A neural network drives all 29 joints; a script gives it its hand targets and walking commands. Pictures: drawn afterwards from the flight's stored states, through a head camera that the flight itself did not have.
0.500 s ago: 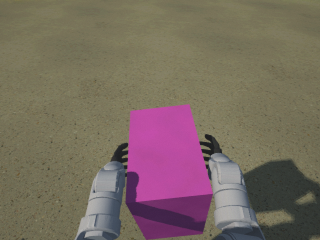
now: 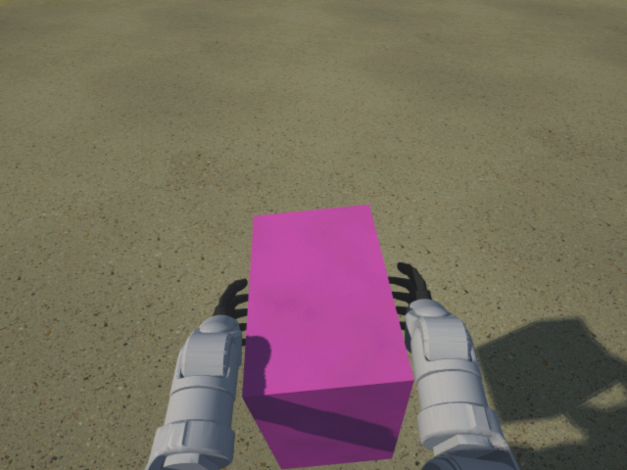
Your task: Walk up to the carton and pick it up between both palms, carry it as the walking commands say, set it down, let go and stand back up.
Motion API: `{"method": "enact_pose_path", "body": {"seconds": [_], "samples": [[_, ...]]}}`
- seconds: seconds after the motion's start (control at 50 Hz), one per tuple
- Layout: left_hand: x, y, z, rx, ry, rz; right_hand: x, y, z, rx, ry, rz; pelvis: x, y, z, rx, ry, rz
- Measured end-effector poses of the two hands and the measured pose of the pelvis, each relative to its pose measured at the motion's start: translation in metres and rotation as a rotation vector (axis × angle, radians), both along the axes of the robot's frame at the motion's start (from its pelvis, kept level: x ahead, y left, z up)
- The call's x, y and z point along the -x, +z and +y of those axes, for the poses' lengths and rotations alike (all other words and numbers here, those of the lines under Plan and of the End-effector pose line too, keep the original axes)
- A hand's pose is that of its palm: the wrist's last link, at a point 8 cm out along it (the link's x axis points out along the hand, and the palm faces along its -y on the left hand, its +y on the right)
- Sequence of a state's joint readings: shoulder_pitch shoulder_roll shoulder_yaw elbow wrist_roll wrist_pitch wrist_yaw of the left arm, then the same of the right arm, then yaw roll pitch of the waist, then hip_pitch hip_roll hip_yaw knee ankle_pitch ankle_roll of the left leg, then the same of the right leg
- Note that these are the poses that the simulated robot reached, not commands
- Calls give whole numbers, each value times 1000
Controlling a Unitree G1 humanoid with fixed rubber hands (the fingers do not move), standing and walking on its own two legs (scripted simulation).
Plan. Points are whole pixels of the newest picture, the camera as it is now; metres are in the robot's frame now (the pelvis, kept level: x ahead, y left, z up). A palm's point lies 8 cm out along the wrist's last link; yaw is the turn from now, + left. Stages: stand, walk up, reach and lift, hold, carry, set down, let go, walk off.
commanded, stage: reach and lift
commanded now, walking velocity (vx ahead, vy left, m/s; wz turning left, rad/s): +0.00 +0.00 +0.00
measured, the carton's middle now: (324, 339) +0.31 +0.00 -0.02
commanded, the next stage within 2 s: hold in 0.68 s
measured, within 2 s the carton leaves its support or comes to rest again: neither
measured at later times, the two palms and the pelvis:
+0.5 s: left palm (226, 340) +0.27 +0.13 +0.04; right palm (424, 327) +0.29 -0.13 +0.05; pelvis -0.01 +0.00 +0.00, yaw +0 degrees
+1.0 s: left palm (226, 336) +0.28 +0.13 +0.04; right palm (422, 320) +0.30 -0.13 +0.05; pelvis +0.00 +0.00 +0.00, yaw +0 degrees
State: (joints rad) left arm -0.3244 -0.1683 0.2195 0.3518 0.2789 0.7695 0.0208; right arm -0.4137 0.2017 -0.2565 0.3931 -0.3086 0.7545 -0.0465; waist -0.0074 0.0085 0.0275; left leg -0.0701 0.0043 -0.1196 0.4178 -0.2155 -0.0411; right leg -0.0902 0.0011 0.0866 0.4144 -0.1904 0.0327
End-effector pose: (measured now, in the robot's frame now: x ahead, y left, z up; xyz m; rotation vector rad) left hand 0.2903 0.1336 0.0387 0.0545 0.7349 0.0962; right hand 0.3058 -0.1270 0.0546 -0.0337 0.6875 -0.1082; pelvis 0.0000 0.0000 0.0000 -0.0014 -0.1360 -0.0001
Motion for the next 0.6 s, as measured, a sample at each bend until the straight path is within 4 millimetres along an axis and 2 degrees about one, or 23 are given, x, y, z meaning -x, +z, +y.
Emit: {"method": "enact_pose_path", "body": {"seconds": [0.24,0.6], "samples": [[6,3,1,-19,-18,-3,7,2,1,15,11,-4,-2,1,3,2,-4,-11],[17,1,-4,-21,-21,-4,20,-1,-4,4,1,-6,12,-2,1,-2,-7,-19]]}}
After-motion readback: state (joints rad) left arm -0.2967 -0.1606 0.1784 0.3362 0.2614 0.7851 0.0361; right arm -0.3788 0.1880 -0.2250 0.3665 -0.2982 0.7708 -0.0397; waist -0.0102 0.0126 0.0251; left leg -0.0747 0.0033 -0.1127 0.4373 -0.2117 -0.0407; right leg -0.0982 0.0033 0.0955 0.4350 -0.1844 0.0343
